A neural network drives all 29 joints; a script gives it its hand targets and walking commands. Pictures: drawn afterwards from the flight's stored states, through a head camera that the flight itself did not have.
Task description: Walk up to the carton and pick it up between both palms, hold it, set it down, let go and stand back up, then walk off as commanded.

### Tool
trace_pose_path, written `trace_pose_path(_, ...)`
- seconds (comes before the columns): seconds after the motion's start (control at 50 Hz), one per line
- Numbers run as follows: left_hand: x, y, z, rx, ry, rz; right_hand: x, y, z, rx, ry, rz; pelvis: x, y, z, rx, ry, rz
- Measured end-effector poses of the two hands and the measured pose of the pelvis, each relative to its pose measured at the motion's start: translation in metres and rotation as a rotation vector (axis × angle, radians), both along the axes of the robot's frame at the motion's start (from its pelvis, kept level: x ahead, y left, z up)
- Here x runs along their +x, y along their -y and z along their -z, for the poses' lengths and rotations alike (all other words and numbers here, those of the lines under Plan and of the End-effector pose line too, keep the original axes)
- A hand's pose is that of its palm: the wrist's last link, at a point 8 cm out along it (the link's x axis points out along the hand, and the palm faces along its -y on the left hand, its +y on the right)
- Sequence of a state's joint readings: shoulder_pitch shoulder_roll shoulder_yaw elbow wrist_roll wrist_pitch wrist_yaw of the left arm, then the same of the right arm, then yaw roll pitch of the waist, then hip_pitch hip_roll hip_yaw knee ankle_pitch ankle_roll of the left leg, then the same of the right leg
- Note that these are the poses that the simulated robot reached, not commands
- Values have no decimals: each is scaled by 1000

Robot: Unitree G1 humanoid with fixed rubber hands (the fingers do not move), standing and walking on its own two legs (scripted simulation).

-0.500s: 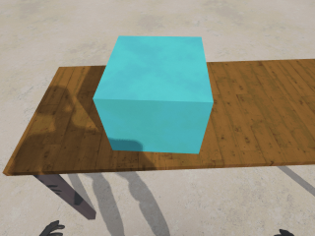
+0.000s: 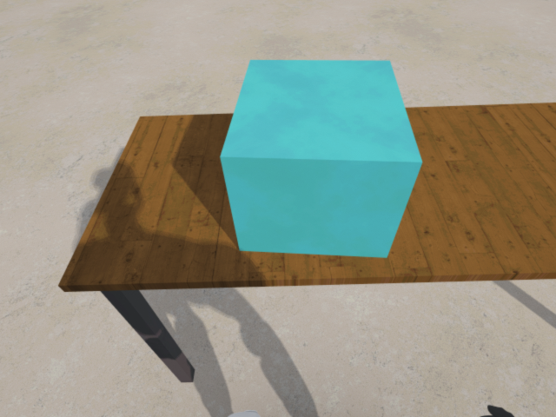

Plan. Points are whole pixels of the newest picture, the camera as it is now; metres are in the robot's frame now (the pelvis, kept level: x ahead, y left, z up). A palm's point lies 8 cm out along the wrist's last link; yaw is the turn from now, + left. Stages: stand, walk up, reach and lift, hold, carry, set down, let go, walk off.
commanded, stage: walk up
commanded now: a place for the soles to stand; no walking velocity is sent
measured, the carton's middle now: (315, 154) +0.55 -0.03 +0.08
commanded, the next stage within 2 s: reach and lift in 1.34 s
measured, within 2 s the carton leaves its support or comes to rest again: neither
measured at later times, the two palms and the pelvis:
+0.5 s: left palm out of the picture +0.06 +0.32 -0.07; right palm out of the picture +0.10 -0.32 -0.09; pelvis +0.00 -0.01 +0.00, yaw +0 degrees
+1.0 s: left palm out of the picture +0.10 +0.32 -0.07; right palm out of the picture +0.12 -0.32 -0.09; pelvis +0.01 -0.02 +0.00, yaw +0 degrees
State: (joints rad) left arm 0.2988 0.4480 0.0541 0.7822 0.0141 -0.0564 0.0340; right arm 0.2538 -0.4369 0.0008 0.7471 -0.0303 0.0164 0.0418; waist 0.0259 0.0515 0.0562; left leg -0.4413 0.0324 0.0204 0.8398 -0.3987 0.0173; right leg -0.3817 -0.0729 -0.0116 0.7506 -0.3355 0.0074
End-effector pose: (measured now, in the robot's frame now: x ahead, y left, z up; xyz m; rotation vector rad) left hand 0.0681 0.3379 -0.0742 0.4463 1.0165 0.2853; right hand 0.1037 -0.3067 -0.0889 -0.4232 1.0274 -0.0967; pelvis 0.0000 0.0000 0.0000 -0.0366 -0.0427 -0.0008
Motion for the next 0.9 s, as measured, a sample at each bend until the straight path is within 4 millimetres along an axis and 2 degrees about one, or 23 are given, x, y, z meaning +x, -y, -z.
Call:
trace_pose_path(0.08,3,-5,1,-8,14,-1,-4,-4,-4,-7,8,0,-3,-6,0,-8,13,-1)
trace_pose_path(0.16,3,-1,-2,-13,14,0,-8,2,-10,-19,4,3,-6,-2,-5,-2,5,0)
trace_pose_path(0.26,-11,11,-2,3,-36,4,-17,18,-1,-16,-33,4,-10,10,-3,13,-24,6)
trace_pose_path(0.34,-26,15,-7,16,-64,-6,-12,19,1,1,-29,1,-8,14,-5,16,-24,1)
trace_pose_path(0.38,-27,12,-8,19,-67,-11,-10,18,2,0,-31,-4,-7,12,-5,16,-26,-3)
trace_pose_path(0.44,-19,10,-5,14,-45,-6,-6,15,2,-6,-16,-6,-5,9,-3,14,-15,-5)
trace_pose_path(0.52,-4,18,-2,3,-20,8,-4,17,1,1,-5,-1,-3,14,-2,23,-12,-1)
trace_pose_path(0.64,0,21,-4,6,-29,11,2,20,2,4,-16,-3,4,17,-3,28,-24,-2)
trace_pose_path(0.78,21,24,-4,-2,-2,27,9,19,2,2,-12,-5,9,17,-3,27,-31,-3)
trace_pose_path(0.9,24,20,-4,-1,8,20,13,16,2,-1,-6,-6,10,15,-3,26,-32,-4)
